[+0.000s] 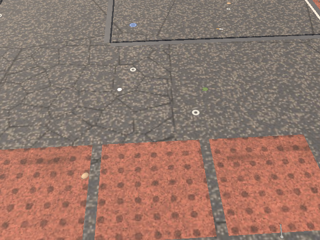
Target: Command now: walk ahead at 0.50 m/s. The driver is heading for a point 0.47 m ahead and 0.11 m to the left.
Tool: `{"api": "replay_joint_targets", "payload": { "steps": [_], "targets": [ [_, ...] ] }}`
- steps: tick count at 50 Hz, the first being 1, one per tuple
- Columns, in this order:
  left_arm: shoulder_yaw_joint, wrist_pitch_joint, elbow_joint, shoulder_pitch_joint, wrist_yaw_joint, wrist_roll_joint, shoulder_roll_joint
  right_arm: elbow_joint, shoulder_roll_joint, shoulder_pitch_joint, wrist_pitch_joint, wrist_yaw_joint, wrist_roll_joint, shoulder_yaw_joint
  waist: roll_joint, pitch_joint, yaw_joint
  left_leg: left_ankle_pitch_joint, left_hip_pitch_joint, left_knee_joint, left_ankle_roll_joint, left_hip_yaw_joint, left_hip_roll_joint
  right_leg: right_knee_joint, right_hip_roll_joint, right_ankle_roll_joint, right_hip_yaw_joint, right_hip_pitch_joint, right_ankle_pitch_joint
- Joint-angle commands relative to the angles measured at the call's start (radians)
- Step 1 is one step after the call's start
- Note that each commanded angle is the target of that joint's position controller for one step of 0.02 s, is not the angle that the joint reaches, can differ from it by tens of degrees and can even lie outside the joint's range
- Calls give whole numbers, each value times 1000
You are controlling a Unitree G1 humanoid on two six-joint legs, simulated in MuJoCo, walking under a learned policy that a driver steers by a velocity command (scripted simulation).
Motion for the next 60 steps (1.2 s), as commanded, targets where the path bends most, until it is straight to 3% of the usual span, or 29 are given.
{"api": "replay_joint_targets", "payload": {
  "steps": [1,5,6,7,8,9,10,11,12,14,16,21,23,27,30,31,32,33,34,35,37,38,41,44,47,49,51,54,60],
  "targets": [
    [35,5,-14,59,10,-7,162,-95,-47,-144,-20,20,6,1,-76,114,10,-17,-37,-80,12,14,-22,-42,-308,-142,128,0,224],
    [48,26,-16,28,14,-8,188,-101,-98,-77,-32,36,9,-16,-117,51,-58,-166,121,-130,65,51,-77,105,-336,-108,123,86,530],
    [46,32,-22,3,14,-7,186,-68,-131,43,-33,32,7,-36,-121,-24,-126,-167,292,-145,89,85,-116,248,-299,-88,90,65,701],
    [33,34,-36,-4,13,1,158,-14,-189,230,-32,24,4,-61,-101,-148,-202,-147,576,-117,128,47,-84,478,-242,-55,50,-60,674],
    [3,20,-58,97,4,14,61,15,-295,389,-27,16,-21,-87,98,-327,-190,-219,997,-121,267,-354,187,884,-115,10,8,-434,292],
    [-13,-7,-42,119,-4,-2,24,28,-256,411,-23,20,-12,-74,236,-426,-179,-348,1128,-309,354,-737,300,1111,1,31,123,-659,-322],
    [15,-29,-63,29,-9,-30,134,18,-187,339,-24,20,-3,-51,161,-293,-182,-406,1032,-332,292,-636,259,1196,-71,6,192,-765,-302],
    [19,-39,-91,-63,-8,-42,157,-6,-144,249,-24,17,-5,-38,98,-176,-162,-353,880,-346,251,-476,223,1177,-127,-9,160,-783,-214],
    [22,-38,-98,-105,-1,-32,148,-17,-116,174,-25,20,-12,-27,15,-92,-127,-259,717,-383,229,-360,183,1106,-173,-8,136,-742,-128],
    [31,-10,-90,-81,6,-13,117,-15,-75,127,-30,27,-25,-15,35,-38,-67,-188,550,-447,205,-237,121,1006,-220,-3,138,-628,-47],
    [28,13,-85,-60,9,-9,78,6,-92,156,-35,26,-20,-19,31,-14,-47,-128,494,-489,221,-176,107,952,-229,11,125,-611,-18],
    [30,16,-144,-226,10,8,74,34,-126,211,-24,-3,-21,-24,11,46,-65,139,505,-495,199,-45,70,654,-213,53,94,-692,212],
    [19,8,-159,-290,3,9,47,43,-128,230,-16,-10,-19,-20,22,41,-86,245,480,-466,165,33,24,499,-168,53,50,-593,317],
    [15,8,-178,-363,-13,6,60,80,-133,281,3,-18,-12,-18,44,22,-113,254,585,-392,151,21,56,372,-124,37,54,-538,359],
    [31,-3,-163,-294,-22,17,114,86,-147,238,19,-25,-3,-26,54,-21,-54,274,665,-263,116,-16,82,290,-105,-6,69,-450,296],
    [45,-8,-129,-209,-19,25,143,84,-141,231,22,-27,-3,-24,30,-64,-17,289,665,-158,89,-2,37,235,-88,-25,53,-331,389],
    [60,-12,-109,-126,-13,38,208,77,-121,270,20,-26,-19,-17,-53,-161,-10,124,579,15,45,36,-32,285,-186,-60,131,-128,809],
    [57,1,-101,-79,-7,50,230,105,-11,426,14,-17,-33,16,-244,-308,-64,-418,301,311,-16,47,-129,360,-412,-226,358,219,1100],
    [34,14,-91,-54,-11,28,146,130,-11,455,17,-12,-14,23,-272,-412,-44,-814,235,468,-44,-33,-155,308,-483,-303,492,244,997],
    [27,21,-99,-101,-17,12,129,116,-95,384,29,-11,6,0,-189,-341,-38,-814,198,526,-45,-73,-116,249,-437,-267,461,123,713],
    [13,30,-129,-264,-10,19,105,90,-100,254,66,-34,5,-11,-104,-144,-70,-710,172,470,-56,-43,-58,147,-371,-194,364,-149,341],
    [13,33,-136,-314,-5,28,106,86,-94,247,85,-45,-5,-14,-128,-109,-94,-652,234,401,-60,-46,-35,100,-342,-168,332,-263,209],
    [17,45,-128,-346,3,44,107,110,-44,281,102,-62,-14,-7,-176,-90,-118,-561,392,206,-59,2,-56,50,-273,-149,229,-406,96],
    [15,54,-111,-342,13,23,107,128,-39,283,104,-56,-20,-6,-160,-107,-126,-371,501,21,-42,30,-71,48,-259,-131,204,-424,-71],
    [5,67,-79,-299,17,10,78,123,-58,255,105,-47,-47,-7,-113,-23,-119,-303,543,-164,7,4,-45,61,-201,-26,179,-478,-329],
    [11,74,-74,-261,23,14,77,126,-122,212,96,-50,-28,-19,51,61,-58,-597,313,-257,45,-43,-18,139,-107,29,82,-350,-208],
    [12,75,-61,-250,30,18,75,130,-73,174,72,-48,-29,-8,94,64,-45,-607,238,-316,11,-44,-23,215,-104,24,69,-223,-59],
    [13,77,-35,-231,30,20,74,139,-61,185,49,-45,-22,-7,42,37,-52,-463,311,-282,-10,-27,-36,235,-110,5,68,-219,34],
    [14,78,-7,-238,24,10,71,162,-58,232,50,-45,-17,-4,-17,-10,-75,-265,409,-224,1,-2,-51,265,-115,6,65,-200,199]
  ]
}}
